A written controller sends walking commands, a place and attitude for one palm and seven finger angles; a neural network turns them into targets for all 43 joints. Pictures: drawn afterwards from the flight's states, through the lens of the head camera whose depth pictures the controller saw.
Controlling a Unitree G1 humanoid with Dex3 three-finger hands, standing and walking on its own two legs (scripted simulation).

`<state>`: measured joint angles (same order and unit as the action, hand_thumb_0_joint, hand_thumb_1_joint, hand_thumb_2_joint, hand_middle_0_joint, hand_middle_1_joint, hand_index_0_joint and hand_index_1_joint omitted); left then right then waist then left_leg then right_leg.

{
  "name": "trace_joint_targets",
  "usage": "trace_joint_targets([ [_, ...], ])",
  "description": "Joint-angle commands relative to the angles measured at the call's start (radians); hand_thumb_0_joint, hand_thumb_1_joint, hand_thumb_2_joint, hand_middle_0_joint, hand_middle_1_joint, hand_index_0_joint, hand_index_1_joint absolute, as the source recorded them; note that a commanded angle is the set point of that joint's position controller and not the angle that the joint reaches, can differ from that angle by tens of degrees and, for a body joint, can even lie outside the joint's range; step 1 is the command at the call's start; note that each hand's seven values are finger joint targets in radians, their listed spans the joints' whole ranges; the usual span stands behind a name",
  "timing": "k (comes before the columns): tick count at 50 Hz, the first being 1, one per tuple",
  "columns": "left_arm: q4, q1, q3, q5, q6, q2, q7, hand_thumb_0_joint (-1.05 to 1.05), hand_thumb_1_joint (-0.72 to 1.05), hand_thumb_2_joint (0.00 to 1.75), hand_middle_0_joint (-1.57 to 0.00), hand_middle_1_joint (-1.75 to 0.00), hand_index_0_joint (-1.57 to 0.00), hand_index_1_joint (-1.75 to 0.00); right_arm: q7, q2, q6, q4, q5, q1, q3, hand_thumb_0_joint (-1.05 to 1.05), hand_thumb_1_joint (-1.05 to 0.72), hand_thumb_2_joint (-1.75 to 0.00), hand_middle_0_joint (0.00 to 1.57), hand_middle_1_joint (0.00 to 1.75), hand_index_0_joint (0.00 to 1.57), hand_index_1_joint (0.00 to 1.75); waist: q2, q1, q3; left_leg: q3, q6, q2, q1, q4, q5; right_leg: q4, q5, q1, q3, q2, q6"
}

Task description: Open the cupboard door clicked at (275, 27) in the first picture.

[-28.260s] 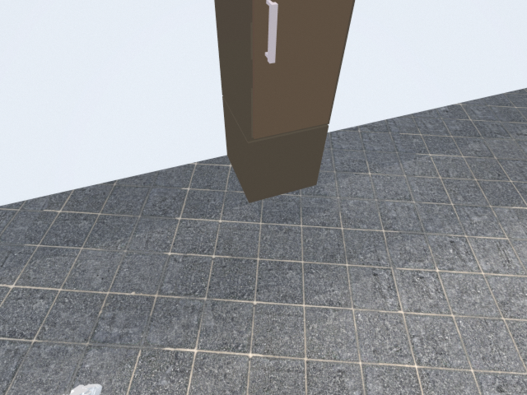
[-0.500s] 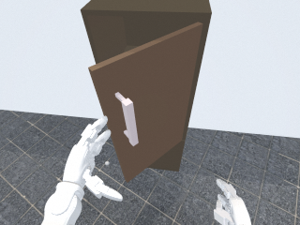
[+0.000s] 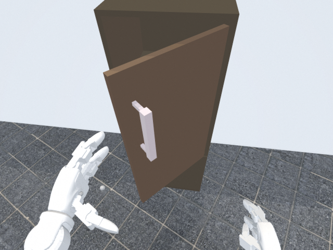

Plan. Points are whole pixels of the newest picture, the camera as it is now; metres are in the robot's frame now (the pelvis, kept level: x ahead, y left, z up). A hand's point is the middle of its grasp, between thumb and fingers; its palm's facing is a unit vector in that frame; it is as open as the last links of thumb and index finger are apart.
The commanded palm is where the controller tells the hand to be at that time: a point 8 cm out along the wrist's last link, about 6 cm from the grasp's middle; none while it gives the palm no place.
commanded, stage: draw the hand back to the body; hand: left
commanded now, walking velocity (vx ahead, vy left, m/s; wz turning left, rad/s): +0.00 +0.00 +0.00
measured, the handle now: (144, 132) +0.36 +0.09 +0.10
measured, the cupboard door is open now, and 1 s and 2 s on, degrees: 47 47 47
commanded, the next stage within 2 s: step back with the hand held close in 1.40 s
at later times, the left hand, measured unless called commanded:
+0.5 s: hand (62, 185) +0.20 +0.21 +0.14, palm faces +0.22 -0.93 -0.30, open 15.1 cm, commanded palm +0.16 +0.26 +0.16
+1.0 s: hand (26, 165) +0.22 +0.27 +0.17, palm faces +0.41 -0.80 -0.44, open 9.3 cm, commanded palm +0.16 +0.31 +0.19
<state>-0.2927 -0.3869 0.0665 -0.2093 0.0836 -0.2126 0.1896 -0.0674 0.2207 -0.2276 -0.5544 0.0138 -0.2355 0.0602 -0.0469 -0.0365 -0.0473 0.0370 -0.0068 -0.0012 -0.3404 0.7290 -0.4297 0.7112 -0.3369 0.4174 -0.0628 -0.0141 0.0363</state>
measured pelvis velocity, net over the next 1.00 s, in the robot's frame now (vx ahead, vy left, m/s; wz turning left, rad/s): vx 0.02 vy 0.02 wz -0.03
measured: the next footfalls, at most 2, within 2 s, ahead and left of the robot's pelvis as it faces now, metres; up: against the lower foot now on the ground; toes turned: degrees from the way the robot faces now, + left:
none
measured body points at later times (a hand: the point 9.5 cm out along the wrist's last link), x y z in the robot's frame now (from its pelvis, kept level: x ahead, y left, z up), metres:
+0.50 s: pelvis +0.00 +0.01 +0.02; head -0.01 +0.00 +0.47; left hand +0.18 +0.26 +0.16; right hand +0.20 -0.19 -0.05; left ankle -0.03 +0.13 -0.72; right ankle +0.02 -0.10 -0.72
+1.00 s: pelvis +0.02 +0.02 +0.03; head +0.01 +0.00 +0.48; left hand +0.19 +0.31 +0.20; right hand +0.20 -0.20 -0.06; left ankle -0.03 +0.13 -0.72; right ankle +0.02 -0.10 -0.72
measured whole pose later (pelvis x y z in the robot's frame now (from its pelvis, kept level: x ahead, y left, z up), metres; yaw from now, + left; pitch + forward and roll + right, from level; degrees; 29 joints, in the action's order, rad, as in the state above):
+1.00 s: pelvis +0.02 +0.02 +0.03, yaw -2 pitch -4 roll -1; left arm -0.40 -0.49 0.31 -0.03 0.11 -0.34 -0.12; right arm -0.07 0.21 -0.12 -0.66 -0.02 -0.18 0.02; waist -0.06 -0.07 0.03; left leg 0.00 0.01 0.00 -0.02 0.39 -0.30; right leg 0.37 -0.20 0.11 -0.03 -0.02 0.01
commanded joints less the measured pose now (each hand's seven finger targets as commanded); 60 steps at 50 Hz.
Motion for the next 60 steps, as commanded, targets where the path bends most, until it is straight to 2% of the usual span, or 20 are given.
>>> trace_joint_targets([
  [1, -0.261, 0.119, 0.100, -0.039, 0.046, -0.102, 0.025, 0.00, -0.50, 0.30, -0.15, -0.30, -0.15, -0.30, -0.019, 0.100, -0.072, 0.175, 0.008, 0.124, -0.033, 0.00, -0.90, -0.90, 0.20, 0.30, 0.20, 0.30, 0.004, -0.015, -0.130, -0.005, 0.017, -0.019, -0.029, -0.119, 0.243, -0.130, 0.205, -0.180, 0.046, 0.024, -0.017],
  [2, -0.249, 0.094, 0.109, -0.047, 0.038, -0.109, 0.032, 0.00, -0.50, 0.30, -0.15, -0.30, -0.15, -0.30, -0.019, 0.102, -0.078, 0.174, 0.008, 0.126, -0.031, 0.00, -0.90, -0.90, 0.20, 0.30, 0.20, 0.30, 0.029, -0.018, -0.127, -0.002, 0.019, -0.018, -0.027, -0.118, 0.257, -0.133, 0.224, -0.190, 0.046, 0.023, -0.018],
  [4, -0.258, 0.088, 0.103, -0.057, 0.024, -0.104, 0.052, 0.00, -0.50, 0.30, -0.15, -0.30, -0.15, -0.30, -0.019, 0.104, -0.081, 0.171, 0.011, 0.123, -0.028, 0.00, -0.90, -0.90, 0.20, 0.30, 0.20, 0.30, 0.014, -0.015, -0.117, -0.003, 0.018, -0.018, -0.022, -0.124, 0.256, -0.138, 0.227, -0.186, 0.041, 0.021, -0.019],
  [7, -0.258, 0.104, 0.123, -0.060, 0.006, -0.127, 0.062, 0.00, -0.50, 0.30, -0.15, -0.30, -0.15, -0.30, -0.023, 0.111, -0.086, 0.164, 0.014, 0.130, -0.029, 0.00, -0.90, -0.90, 0.20, 0.30, 0.20, 0.30, 0.036, -0.013, -0.087, 0.003, 0.019, -0.015, -0.015, -0.136, 0.232, -0.153, 0.178, -0.175, 0.036, 0.017, -0.020],
  [11, -0.303, 0.094, 0.149, -0.061, -0.008, -0.143, 0.063, 0.00, -0.50, 0.30, -0.15, -0.30, -0.15, -0.30, -0.024, 0.111, -0.094, 0.164, 0.014, 0.128, -0.027, 0.00, -0.90, -0.90, 0.20, 0.30, 0.20, 0.30, 0.001, -0.023, -0.100, 0.008, 0.014, -0.015, 0.014, -0.155, 0.259, -0.149, 0.207, -0.189, 0.016, 0.014, -0.016],
  [16, -0.321, 0.086, 0.185, -0.072, -0.027, -0.161, 0.070, 0.00, -0.32, 0.37, -0.16, -0.30, -0.16, -0.30, -0.024, 0.110, -0.097, 0.157, 0.016, 0.133, -0.025, 0.00, -0.90, -0.90, 0.20, 0.30, 0.20, 0.30, 0.003, -0.028, -0.093, 0.009, 0.009, -0.014, 0.039, -0.173, 0.283, -0.161, 0.233, -0.202, 0.008, 0.010, -0.016],
  [17, -0.406, 0.093, 0.207, 0.082, 0.015, -0.287, -0.088, 0.00, -0.29, 0.39, -0.16, -0.30, -0.16, -0.30, -0.037, 0.102, -0.082, 0.141, -0.013, 0.115, -0.039, 0.00, -0.90, -0.90, 0.20, 0.30, 0.20, 0.30, 0.046, -0.034, -0.069, 0.000, 0.019, 0.000, 0.026, -0.207, 0.253, -0.214, 0.183, -0.245, 0.046, 0.016, -0.011],
  [18, -0.373, 0.018, 0.146, 0.099, 0.015, -0.175, -0.152, 0.00, -0.26, 0.40, -0.16, -0.30, -0.16, -0.30, -0.039, 0.085, -0.079, 0.141, -0.026, 0.125, -0.031, 0.00, -0.90, -0.90, 0.20, 0.30, 0.20, 0.30, 0.041, -0.019, 0.002, -0.004, 0.019, -0.003, 0.020, -0.224, 0.230, -0.241, 0.159, -0.233, 0.048, 0.024, -0.010],
  [19, -0.350, -0.014, 0.134, 0.122, 0.020, -0.163, -0.194, 0.00, -0.22, 0.42, -0.16, -0.30, -0.16, -0.30, -0.035, 0.085, -0.064, 0.124, -0.024, 0.118, -0.032, 0.00, -0.90, -0.90, 0.20, 0.30, 0.20, 0.30, 0.034, -0.017, 0.022, -0.005, 0.019, 0.004, 0.030, -0.235, 0.224, -0.255, 0.144, -0.236, 0.046, 0.027, -0.011],
  [21, -0.368, -0.003, 0.139, 0.153, 0.036, -0.172, -0.244, 0.00, -0.15, 0.45, -0.16, -0.30, -0.16, -0.30, -0.031, 0.088, -0.043, 0.114, -0.027, 0.126, -0.036, 0.00, -0.90, -0.90, 0.20, 0.30, 0.20, 0.30, -0.016, -0.015, 0.004, -0.010, 0.019, 0.006, 0.081, -0.256, 0.249, -0.272, 0.162, -0.255, 0.048, 0.028, -0.008],
  [26, -0.361, 0.005, 0.170, 0.188, 0.066, -0.205, -0.301, 0.00, 0.02, 0.52, -0.17, -0.30, -0.17, -0.30, -0.032, 0.088, -0.019, 0.099, -0.033, 0.148, -0.041, 0.00, -0.90, -0.90, 0.20, 0.30, 0.20, 0.30, -0.026, -0.022, 0.001, -0.010, 0.021, 0.013, 0.134, -0.319, 0.264, -0.309, 0.158, -0.306, 0.044, 0.028, -0.008],
  [27, -0.344, 0.005, 0.181, 0.191, 0.067, -0.217, -0.307, 0.00, 0.06, 0.54, -0.17, -0.30, -0.17, -0.30, -0.035, 0.088, -0.016, 0.091, -0.033, 0.156, -0.041, 0.00, -0.90, -0.90, 0.20, 0.30, 0.20, 0.30, -0.015, -0.022, 0.020, -0.010, 0.022, 0.014, 0.142, -0.324, 0.271, -0.324, 0.164, -0.307, 0.048, 0.028, -0.007],
  [29, -0.345, -0.001, 0.201, 0.193, 0.075, -0.222, -0.314, 0.00, 0.13, 0.57, -0.17, -0.30, -0.17, -0.30, -0.035, 0.088, -0.010, 0.085, -0.036, 0.155, -0.045, 0.00, -0.90, -0.90, 0.20, 0.30, 0.20, 0.30, 0.002, -0.025, -0.006, -0.011, 0.021, 0.018, 0.165, -0.344, 0.305, -0.325, 0.195, -0.339, 0.043, 0.029, -0.008],
  [33, -0.357, -0.018, 0.226, 0.199, 0.085, -0.231, -0.320, 0.00, 0.27, 0.63, -0.18, -0.30, -0.18, -0.30, -0.029, 0.089, -0.002, 0.072, -0.037, 0.160, -0.050, 0.00, -0.90, -0.90, 0.20, 0.30, 0.20, 0.30, -0.046, -0.032, -0.020, -0.015, 0.012, 0.021, 0.194, -0.365, 0.399, -0.328, 0.269, -0.380, 0.044, 0.029, -0.006],
  [39, -0.326, -0.034, 0.283, 0.195, 0.087, -0.256, -0.321, 0.00, 0.48, 0.72, -0.19, -0.30, -0.19, -0.30, -0.022, 0.094, 0.022, 0.059, -0.035, 0.163, -0.063, 0.00, -0.90, -0.90, 0.20, 0.30, 0.20, 0.30, 0.003, -0.037, -0.004, -0.021, 0.009, 0.028, 0.217, -0.379, 0.467, -0.346, 0.318, -0.395, 0.044, 0.022, -0.010],
  [51, -0.341, -0.012, 0.404, 0.180, 0.089, -0.325, -0.324, 0.00, 0.90, 0.90, -0.20, -0.30, -0.20, -0.30, -0.015, 0.096, 0.051, 0.051, -0.032, 0.163, -0.078, 0.00, -0.90, -0.90, 0.20, 0.30, 0.20, 0.30, -0.055, -0.045, -0.043, -0.033, 0.000, 0.030, 0.265, -0.381, 0.589, -0.361, 0.403, -0.430, 0.051, 0.022, -0.013],
  [53, -0.305, -0.032, 0.367, 0.178, 0.082, -0.283, -0.317, 0.00, 0.90, 0.90, -0.20, -0.30, -0.20, -0.30, -0.012, 0.096, 0.056, 0.047, -0.032, 0.163, -0.078, 0.00, -0.90, -0.90, 0.20, 0.30, 0.20, 0.30, -0.036, -0.038, -0.015, -0.033, 0.003, 0.032, 0.264, -0.384, 0.588, -0.368, 0.400, -0.415, 0.049, 0.022, -0.014],
  [54, -0.303, -0.024, 0.364, 0.178, 0.081, -0.285, -0.316, 0.00, 0.90, 0.90, -0.20, -0.30, -0.20, -0.30, -0.010, 0.098, 0.059, 0.049, -0.032, 0.166, -0.079, 0.00, -0.90, -0.90, 0.20, 0.30, 0.20, 0.30, -0.006, -0.039, -0.005, -0.031, 0.006, 0.033, 0.258, -0.387, 0.580, -0.370, 0.396, -0.413, 0.046, 0.019, -0.015],
  [58, -0.287, -0.009, 0.363, 0.177, 0.077, -0.290, -0.314, 0.00, 0.90, 0.90, -0.20, -0.30, -0.20, -0.30, -0.012, 0.100, 0.067, 0.052, -0.031, 0.172, -0.081, 0.00, -0.90, -0.90, 0.20, 0.30, 0.20, 0.30, 0.008, -0.038, 0.007, -0.033, 0.016, 0.029, 0.254, -0.394, 0.504, -0.385, 0.358, -0.403, 0.051, 0.019, -0.015],
  [60, -0.321, 0.004, 0.372, 0.180, 0.085, -0.303, -0.318, 0.00, 0.90, 0.90, -0.20, -0.30, -0.20, -0.30, -0.013, 0.100, 0.064, 0.054, -0.030, 0.174, -0.081, 0.00, -0.90, -0.90, 0.20, 0.30, 0.20, 0.30, -0.042, -0.041, -0.021, -0.037, 0.014, 0.025, 0.259, -0.394, 0.486, -0.383, 0.343, -0.414, 0.056, 0.021, -0.014],
])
